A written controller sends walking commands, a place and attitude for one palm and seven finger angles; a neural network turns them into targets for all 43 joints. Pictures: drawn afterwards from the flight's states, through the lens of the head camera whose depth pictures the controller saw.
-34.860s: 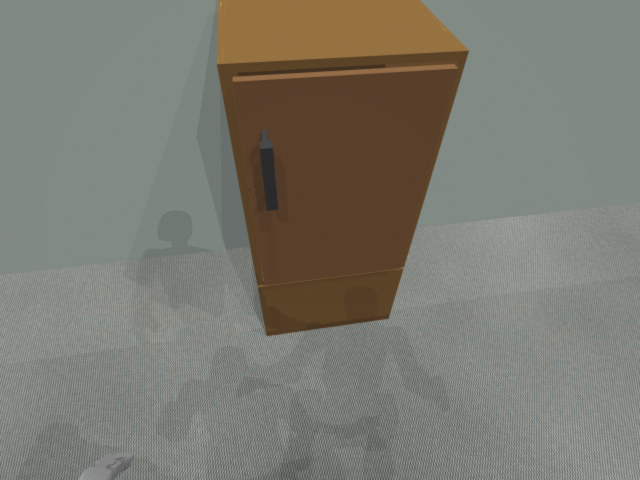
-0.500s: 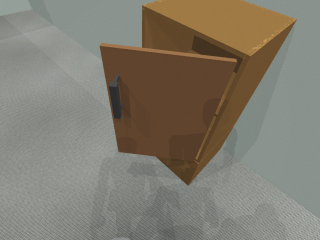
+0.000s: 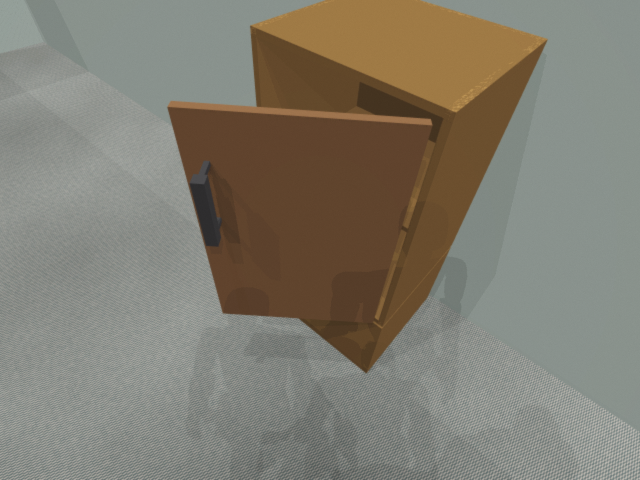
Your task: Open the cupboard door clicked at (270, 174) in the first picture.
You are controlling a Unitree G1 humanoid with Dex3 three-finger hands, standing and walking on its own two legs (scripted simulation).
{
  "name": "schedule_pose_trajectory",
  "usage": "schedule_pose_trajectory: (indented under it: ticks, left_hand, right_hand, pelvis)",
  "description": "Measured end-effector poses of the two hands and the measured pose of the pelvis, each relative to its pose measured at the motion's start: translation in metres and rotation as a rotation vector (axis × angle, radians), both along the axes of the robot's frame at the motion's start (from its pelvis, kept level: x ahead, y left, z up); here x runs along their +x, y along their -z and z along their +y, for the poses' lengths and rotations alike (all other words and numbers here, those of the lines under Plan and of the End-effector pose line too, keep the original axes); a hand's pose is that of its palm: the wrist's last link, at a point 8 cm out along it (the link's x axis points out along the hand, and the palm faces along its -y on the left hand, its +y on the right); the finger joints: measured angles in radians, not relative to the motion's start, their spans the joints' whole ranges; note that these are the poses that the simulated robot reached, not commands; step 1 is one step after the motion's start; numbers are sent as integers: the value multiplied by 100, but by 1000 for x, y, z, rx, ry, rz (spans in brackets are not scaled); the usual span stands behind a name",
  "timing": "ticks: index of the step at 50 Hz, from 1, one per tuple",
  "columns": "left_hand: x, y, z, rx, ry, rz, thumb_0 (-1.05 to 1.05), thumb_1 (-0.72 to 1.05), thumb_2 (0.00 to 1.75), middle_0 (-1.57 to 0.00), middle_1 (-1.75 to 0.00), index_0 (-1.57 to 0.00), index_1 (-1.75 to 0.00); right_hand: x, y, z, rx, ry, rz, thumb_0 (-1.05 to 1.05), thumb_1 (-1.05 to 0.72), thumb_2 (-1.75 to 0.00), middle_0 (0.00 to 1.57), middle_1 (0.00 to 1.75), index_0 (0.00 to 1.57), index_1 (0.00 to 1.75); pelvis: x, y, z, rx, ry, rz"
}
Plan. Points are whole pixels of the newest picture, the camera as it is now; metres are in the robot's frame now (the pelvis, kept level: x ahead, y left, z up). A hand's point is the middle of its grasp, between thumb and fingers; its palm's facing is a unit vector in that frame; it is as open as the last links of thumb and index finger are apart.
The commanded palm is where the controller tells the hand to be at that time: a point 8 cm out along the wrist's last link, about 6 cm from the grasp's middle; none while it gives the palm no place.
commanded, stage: come to a stop and stand still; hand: left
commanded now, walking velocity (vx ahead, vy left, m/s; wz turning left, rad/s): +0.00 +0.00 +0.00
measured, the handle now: (209, 204) +0.55 +0.23 +0.00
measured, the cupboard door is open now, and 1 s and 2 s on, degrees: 38 38 38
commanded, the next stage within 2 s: look again from close up in 0.84 s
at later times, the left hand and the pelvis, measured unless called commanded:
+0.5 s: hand out of the picture -0.05 +0.19 -0.17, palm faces +0.03 -0.98 -0.17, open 7.4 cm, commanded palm none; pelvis -0.04 +0.03 +0.00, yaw +0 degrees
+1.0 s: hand out of the picture -0.08 +0.19 -0.17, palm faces +0.05 -0.99 -0.14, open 7.4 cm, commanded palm none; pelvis -0.04 +0.04 +0.01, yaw +0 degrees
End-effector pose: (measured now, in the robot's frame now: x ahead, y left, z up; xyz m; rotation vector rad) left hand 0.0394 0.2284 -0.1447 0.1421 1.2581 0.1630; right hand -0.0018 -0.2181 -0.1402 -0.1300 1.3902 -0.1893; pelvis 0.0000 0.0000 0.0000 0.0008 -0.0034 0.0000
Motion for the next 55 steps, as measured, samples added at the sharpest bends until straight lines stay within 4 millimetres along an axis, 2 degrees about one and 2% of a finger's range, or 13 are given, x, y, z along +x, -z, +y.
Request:
schedule_pose_trajectory:
  ticks: [8,14,20,29,35,46,55]
  left_hand:
    - [-29,-7,-1,-8,-6,51,1,95,90,-20,-30,-20,-29]
    - [-65,-8,-5,-4,4,108,1,93,90,-20,-30,-20,-29]
    - [-93,-3,2,-20,6,146,1,91,90,-20,-30,-20,-29]
    - [-98,0,20,-27,-14,91,1,91,90,-20,-30,-20,-29]
    - [-107,-2,26,-30,-28,96,1,91,90,-20,-30,-20,-29]
    - [-125,-2,19,-52,-41,161,1,91,90,-20,-30,-20,-29]
    - [-112,0,9,-75,-29,164,1,91,90,-20,-30,-20,-29]
  right_hand:
    - [-27,-3,18,39,-6,34,1,-92,-90,20,30,19,30]
    - [-36,3,23,58,-18,29,2,-92,-90,20,30,20,30]
    - [-42,5,27,41,-6,-36,1,-92,-90,20,30,19,30]
    - [-57,1,43,32,-28,-41,1,-91,-90,20,30,19,30]
    - [-57,1,50,36,-41,-41,1,-91,-90,20,30,19,30]
    - [-46,-2,49,28,-45,-43,1,-91,-90,20,30,20,30]
    - [-43,-5,47,21,-36,-22,1,-91,-90,20,30,19,30]
  pelvis:
    - [-10,-9,2,2,8,-23]
    - [-22,-7,9,-15,11,-28]
    - [-34,-3,22,-11,2,-45]
    - [-46,-3,38,-5,-4,-34]
    - [-50,-3,44,-2,-12,-30]
    - [-47,-5,45,-1,-9,-18]
    - [-38,-7,42,-3,-4,-13]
